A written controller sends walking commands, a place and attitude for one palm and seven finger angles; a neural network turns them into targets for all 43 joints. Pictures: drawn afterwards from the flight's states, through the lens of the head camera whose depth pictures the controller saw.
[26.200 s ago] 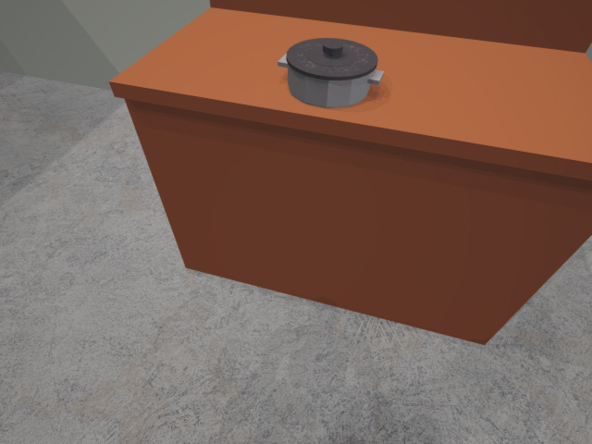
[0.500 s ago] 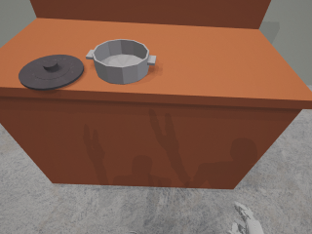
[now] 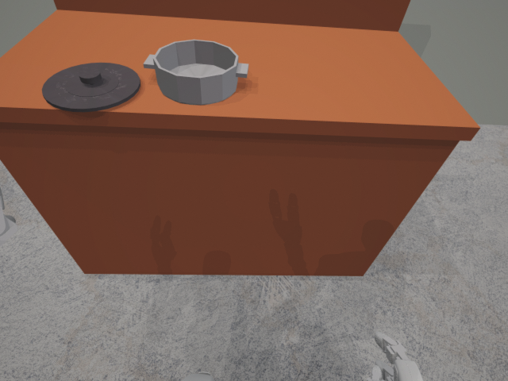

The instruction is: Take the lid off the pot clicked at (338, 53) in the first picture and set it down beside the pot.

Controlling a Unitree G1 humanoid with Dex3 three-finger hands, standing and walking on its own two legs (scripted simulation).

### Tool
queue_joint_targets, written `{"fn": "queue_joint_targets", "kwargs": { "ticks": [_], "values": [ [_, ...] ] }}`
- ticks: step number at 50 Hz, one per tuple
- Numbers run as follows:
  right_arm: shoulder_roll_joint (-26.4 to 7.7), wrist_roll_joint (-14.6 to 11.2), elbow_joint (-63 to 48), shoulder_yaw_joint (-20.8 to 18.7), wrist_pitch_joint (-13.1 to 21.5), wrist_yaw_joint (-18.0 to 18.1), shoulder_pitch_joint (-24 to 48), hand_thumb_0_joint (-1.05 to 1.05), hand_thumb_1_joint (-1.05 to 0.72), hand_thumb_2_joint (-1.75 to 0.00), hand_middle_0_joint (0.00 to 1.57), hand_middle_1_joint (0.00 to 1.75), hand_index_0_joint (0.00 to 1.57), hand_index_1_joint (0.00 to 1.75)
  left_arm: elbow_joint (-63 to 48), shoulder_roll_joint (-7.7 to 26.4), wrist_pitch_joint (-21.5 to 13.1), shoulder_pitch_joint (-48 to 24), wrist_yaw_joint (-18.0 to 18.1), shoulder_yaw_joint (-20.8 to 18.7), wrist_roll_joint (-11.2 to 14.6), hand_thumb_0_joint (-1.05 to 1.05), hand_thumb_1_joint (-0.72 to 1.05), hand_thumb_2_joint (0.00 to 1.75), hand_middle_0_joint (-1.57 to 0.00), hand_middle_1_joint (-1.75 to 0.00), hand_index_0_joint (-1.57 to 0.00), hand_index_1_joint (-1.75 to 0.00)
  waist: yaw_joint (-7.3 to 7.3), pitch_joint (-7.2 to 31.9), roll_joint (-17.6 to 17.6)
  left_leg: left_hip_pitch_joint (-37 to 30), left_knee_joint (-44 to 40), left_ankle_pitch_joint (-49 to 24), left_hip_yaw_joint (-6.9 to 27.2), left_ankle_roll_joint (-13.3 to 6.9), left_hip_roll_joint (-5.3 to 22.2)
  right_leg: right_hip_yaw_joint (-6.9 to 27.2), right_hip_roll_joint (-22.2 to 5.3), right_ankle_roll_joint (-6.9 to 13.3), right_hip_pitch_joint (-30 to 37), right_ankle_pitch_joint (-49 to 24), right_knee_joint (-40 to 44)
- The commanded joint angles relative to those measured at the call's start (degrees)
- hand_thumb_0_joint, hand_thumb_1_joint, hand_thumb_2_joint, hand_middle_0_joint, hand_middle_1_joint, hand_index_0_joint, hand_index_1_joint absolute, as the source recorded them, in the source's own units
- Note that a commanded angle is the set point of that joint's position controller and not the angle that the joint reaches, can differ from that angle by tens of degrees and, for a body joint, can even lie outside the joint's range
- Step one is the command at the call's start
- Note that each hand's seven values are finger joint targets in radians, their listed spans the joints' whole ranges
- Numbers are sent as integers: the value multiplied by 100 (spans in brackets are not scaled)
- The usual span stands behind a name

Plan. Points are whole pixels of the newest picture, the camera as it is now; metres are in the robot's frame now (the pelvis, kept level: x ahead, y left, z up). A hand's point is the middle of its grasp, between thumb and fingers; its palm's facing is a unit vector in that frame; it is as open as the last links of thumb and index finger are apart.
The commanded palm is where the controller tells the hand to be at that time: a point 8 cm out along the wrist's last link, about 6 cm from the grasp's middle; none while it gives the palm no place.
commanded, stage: stop stepping back and stand still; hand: left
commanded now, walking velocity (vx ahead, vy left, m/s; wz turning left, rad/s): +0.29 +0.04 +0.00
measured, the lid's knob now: (90, 76) +0.71 +0.41 +0.10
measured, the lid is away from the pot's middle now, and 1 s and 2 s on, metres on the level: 0.24 0.24 0.24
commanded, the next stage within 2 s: let the arm hang, fingers relaxed in 0.52 s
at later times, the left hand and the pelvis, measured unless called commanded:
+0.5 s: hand out of the picture +0.13 +0.24 +0.31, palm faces +0.55 -0.77 -0.32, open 7.5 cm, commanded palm +0.08 +0.30 +0.29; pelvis -0.05 +0.02 +0.00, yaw +1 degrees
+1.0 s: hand out of the picture +0.03 +0.22 -0.17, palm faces +0.15 -0.97 -0.19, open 6.7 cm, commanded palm none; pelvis +0.00 +0.03 +0.01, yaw +6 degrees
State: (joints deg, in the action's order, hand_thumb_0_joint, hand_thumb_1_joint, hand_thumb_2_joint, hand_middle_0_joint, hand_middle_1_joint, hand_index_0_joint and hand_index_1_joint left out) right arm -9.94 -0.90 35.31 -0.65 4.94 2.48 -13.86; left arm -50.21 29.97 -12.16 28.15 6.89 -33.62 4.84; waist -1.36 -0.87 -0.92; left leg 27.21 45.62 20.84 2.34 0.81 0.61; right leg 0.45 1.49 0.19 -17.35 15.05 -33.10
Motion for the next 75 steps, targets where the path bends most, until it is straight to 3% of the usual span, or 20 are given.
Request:
{"fn": "queue_joint_targets", "kwargs": {
  "ticks": [1,4,6,10,11,14,15,18,20,22,25,28,30,31,35,39,42,48,59,75],
  "values": [
    [-832,-24,-703,-200,249,238,544,0,-90,-90,20,30,20,30,180,757,-186,-1495,368,-458,-12,0,90,90,-20,-30,-20,-30,-214,58,-239,-1735,-1060,358,219,-196,248,894,-1144,489,-1375,1980,1726],
    [-1124,-121,-793,-226,307,271,641,0,-90,-90,20,30,20,30,920,580,-260,-1921,300,-197,-18,0,90,90,-20,-30,-20,-30,-65,-298,896,-230,-3051,1790,1248,-542,850,-181,-7,-19,42,1031,316],
    [-983,-149,-831,-160,296,262,698,0,-90,-90,20,30,20,30,1070,480,-178,-2065,247,-14,-90,0,90,90,-20,-30,-20,-30,-66,-355,1896,653,-4033,3361,1890,-602,1148,-304,325,-60,298,1115,-1129],
    [-879,-56,-986,-187,318,126,858,0,-90,-90,20,30,20,30,464,586,-74,-1412,91,74,-160,0,90,90,-20,-30,-20,-30,92,161,772,464,-3280,2288,1065,-544,820,-442,174,55,1277,1014,161],
    [-842,-19,-1068,-179,281,112,928,0,-90,-90,20,30,20,30,-5,561,-103,-1262,58,185,-181,0,90,90,-20,-30,-20,-30,75,238,675,377,-2804,1961,695,-436,516,-254,17,192,1346,1188,745],
    [-850,157,-859,-275,136,40,578,0,-90,-90,20,30,20,30,-1032,1197,-300,-1098,80,-408,-150,0,90,90,-20,-30,-20,-30,50,861,-513,-193,579,197,-385,-120,-234,2271,-1814,1157,422,2298,2261],
    [-817,115,-757,-283,130,1,579,0,-90,-90,20,30,20,30,-1091,1246,-310,-1069,166,-528,-185,0,90,90,-20,-30,-20,-30,122,824,-774,168,1459,392,-217,-103,-214,2731,-2038,1399,451,2300,2416],
    [-669,93,-783,-161,96,114,604,0,-90,-90,20,30,20,30,-582,804,-257,-1323,306,-321,-131,0,90,90,-20,-30,-20,-30,-70,183,-377,-1034,-126,649,120,-297,353,1805,-1725,1009,-901,2375,2091],
    [-773,56,-700,-121,173,245,705,0,-90,-90,20,30,20,30,-162,587,-286,-1660,358,-118,-81,0,90,90,-20,-30,-20,-30,-168,-1,545,-1889,-2018,411,-30,-370,239,785,-954,644,-1080,2008,1034],
    [-975,-17,-764,-175,271,265,664,0,-90,-90,20,30,20,30,112,658,-329,-1946,415,-203,-45,0,90,90,-20,-30,-20,-30,-107,-104,2041,-1334,-3291,1932,2163,-984,1569,-240,188,42,-1071,1399,-1247],
    [-819,-121,-776,-226,360,116,588,0,-90,-90,20,30,20,30,597,709,-126,-2141,292,-146,-46,0,90,90,-20,-30,-20,-30,-55,-22,1464,-407,-3388,2082,2053,-1050,1397,52,109,-2,-445,1311,-1569],
    [-806,-108,-930,-158,282,96,743,0,-90,-90,20,30,20,30,494,761,-77,-1230,218,-240,-135,0,90,90,-20,-30,-20,-30,77,97,512,216,-2467,1361,818,-576,749,-30,-107,30,1221,576,716],
    [-809,8,-936,-182,228,64,735,0,-90,-90,20,30,20,30,258,922,-154,-1021,173,-384,-122,0,90,90,-20,-30,-20,-30,-17,64,-392,70,-845,292,93,-277,55,1855,-1300,633,739,825,2022],
    [-1620,-78,485,-543,492,-243,592,0,-90,-90,20,30,20,30,5477,-837,785,-832,-562,2454,-649,0,90,90,-20,-30,-20,-30,-223,248,-678,112,308,46,-185,-40,463,1245,-2081,788,155,-1153,1017],
    [-885,106,424,-283,-271,-325,-70,0,-90,-90,20,30,20,30,6308,-1210,1201,-1256,-620,2699,-664,0,90,90,-20,-30,-20,-30,-90,351,-1401,96,63,263,-267,-137,260,442,-1465,763,266,-1916,356],
    [-997,288,637,-314,-493,-238,-111,0,-90,-90,20,30,20,30,7701,-1025,1280,-1656,-543,2939,-618,0,90,90,-20,-30,-20,-30,-67,242,-1050,-1007,-1032,-2093,-17,-362,450,239,-995,254,204,-2436,129],
    [-1042,257,1064,-235,-506,-129,-201,0,-90,-90,20,30,20,30,8761,-988,1265,-1697,-554,3004,-536,0,90,90,-20,-30,-20,-30,-37,333,483,-1520,-1442,-3368,43,-385,733,24,-642,89,408,-1992,-16],
    [-725,205,1698,-222,-545,4,-437,0,-90,-90,20,30,20,30,10052,-1284,1192,-1297,-541,3003,-502,0,90,90,-20,-30,-20,-30,-41,651,1369,-1979,-1729,-2577,-180,-342,766,-25,-568,205,807,-1597,578],
    [-574,132,2362,-171,-608,-1,-719,0,-90,-90,20,30,20,30,11015,-1409,1190,-1247,-467,3246,-483,0,90,90,-20,-30,-20,-30,-50,76,90,-2013,-2111,-2147,-262,-321,730,-4,-651,149,783,-1587,1068],
    [-342,151,2750,-159,-552,17,-693,0,-90,-90,20,30,20,30,11229,-1562,1191,-1321,-425,3188,-498,0,90,90,-20,-30,-20,-30,-5,-215,246,-2038,-2351,-2224,-313,-331,722,45,-635,104,707,-1484,1083]
  ]
}}
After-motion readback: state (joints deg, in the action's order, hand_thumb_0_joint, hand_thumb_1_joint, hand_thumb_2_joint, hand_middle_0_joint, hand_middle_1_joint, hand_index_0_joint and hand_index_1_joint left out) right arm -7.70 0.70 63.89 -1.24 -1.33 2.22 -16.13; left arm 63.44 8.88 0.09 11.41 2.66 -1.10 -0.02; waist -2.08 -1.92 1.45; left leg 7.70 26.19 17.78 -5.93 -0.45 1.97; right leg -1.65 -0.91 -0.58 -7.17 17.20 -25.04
